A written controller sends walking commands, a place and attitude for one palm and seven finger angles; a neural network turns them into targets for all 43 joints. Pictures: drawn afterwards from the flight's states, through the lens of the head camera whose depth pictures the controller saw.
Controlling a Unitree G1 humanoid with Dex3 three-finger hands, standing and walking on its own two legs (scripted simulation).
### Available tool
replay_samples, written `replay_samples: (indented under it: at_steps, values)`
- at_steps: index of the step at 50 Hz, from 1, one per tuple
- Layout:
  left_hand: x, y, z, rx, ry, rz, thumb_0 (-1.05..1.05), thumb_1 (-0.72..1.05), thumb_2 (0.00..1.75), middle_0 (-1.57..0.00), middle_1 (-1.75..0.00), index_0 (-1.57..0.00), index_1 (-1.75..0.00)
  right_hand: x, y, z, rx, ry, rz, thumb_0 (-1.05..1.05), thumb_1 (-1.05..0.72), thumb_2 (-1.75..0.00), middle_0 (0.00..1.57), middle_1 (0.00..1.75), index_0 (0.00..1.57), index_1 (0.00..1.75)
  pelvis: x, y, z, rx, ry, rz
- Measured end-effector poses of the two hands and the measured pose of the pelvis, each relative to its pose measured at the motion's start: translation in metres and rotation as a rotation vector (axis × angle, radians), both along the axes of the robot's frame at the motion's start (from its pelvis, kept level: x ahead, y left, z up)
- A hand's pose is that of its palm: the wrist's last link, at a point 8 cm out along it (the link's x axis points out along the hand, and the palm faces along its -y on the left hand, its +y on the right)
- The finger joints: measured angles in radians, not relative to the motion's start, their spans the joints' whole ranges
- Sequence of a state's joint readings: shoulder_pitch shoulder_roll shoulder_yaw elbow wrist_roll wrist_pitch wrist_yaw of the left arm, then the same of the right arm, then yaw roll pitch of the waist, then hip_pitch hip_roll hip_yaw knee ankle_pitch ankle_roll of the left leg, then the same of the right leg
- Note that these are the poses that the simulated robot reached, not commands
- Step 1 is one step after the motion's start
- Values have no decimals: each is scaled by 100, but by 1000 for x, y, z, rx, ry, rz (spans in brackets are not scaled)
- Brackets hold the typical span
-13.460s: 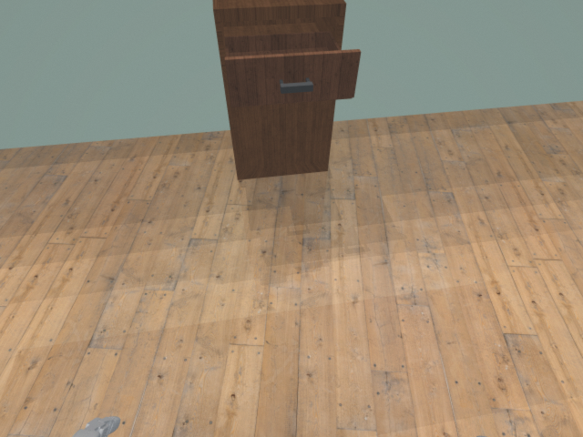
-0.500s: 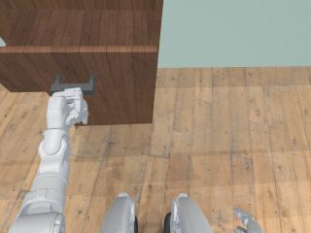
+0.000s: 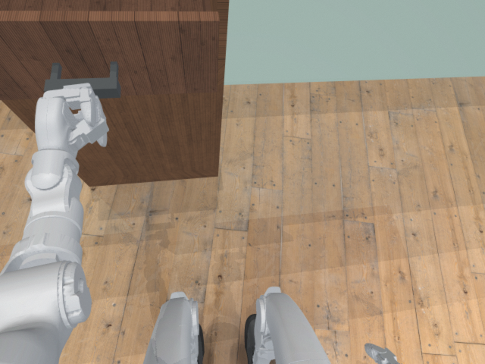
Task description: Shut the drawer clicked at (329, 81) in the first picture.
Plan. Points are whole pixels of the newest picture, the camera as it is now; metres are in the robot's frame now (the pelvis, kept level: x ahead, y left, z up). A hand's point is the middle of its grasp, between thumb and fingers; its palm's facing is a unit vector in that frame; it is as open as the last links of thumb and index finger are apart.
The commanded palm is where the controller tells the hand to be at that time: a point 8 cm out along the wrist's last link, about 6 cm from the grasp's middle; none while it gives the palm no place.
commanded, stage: push the drawer shut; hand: left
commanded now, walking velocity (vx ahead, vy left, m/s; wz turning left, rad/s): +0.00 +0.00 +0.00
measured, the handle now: (85, 78) +0.56 +0.23 +0.04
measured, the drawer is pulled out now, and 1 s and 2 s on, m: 0.08 0.00 0.00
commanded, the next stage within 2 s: pull the fist back off the drawer in 1.00 s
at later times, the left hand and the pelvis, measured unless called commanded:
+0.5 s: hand (102, 93) +0.54 +0.21 +0.03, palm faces +0.07 -1.00 -0.03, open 3.3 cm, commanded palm +0.53 +0.23 +0.04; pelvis +0.00 +0.01 +0.00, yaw -1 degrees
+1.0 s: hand (102, 78) +0.57 +0.21 +0.03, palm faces +0.10 -0.99 -0.05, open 3.3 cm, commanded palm +0.59 +0.21 +0.04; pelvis -0.01 +0.00 -0.02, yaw -1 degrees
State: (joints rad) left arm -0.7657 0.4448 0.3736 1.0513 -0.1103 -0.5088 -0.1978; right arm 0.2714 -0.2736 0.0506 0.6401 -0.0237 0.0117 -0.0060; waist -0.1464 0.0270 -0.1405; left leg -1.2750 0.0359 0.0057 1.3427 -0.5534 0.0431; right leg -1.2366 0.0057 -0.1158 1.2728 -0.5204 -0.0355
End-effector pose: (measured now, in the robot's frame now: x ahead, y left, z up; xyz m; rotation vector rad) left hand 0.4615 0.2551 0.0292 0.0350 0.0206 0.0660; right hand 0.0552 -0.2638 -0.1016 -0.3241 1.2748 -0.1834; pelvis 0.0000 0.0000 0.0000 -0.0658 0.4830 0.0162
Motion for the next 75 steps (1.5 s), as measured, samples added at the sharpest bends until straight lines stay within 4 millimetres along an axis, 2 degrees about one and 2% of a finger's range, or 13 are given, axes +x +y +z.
replay_samples:
  at_steps: [10,20,38,47,61,75]
  values:
    - [19,1,2,-11,6,-3,4,81,90,-140,-160,-140,-160,-24,9,4,10,76,-42,1,-90,-90,20,30,21,30,3,7,2,-8,11,-11]
    - [40,5,1,-8,-2,7,3,77,89,-140,-160,-140,-160,-37,14,4,-4,119,-49,1,-90,-90,20,30,21,30,1,11,-3,-22,35,-5]
    - [77,-1,5,-6,11,34,6,83,93,-141,-160,-140,-160,-66,16,4,-9,217,-72,0,-90,-90,20,30,21,30,-1,9,-9,-36,72,-2]
    - [79,5,4,10,10,30,5,75,97,-140,-160,-140,-160,-83,13,3,-13,257,-74,0,-90,-90,20,30,21,30,-8,3,-15,-43,83,4]
    - [81,8,8,22,24,23,7,69,99,-140,-160,-140,-160,-99,5,1,-56,219,-64,0,-90,-90,20,30,21,30,-25,-1,-25,-53,96,9]
    - [79,7,5,3,16,12,6,75,94,-140,-160,-140,-160,-110,21,0,-19,225,-86,0,-90,-90,20,30,21,30,-29,7,-25,-58,95,-6]
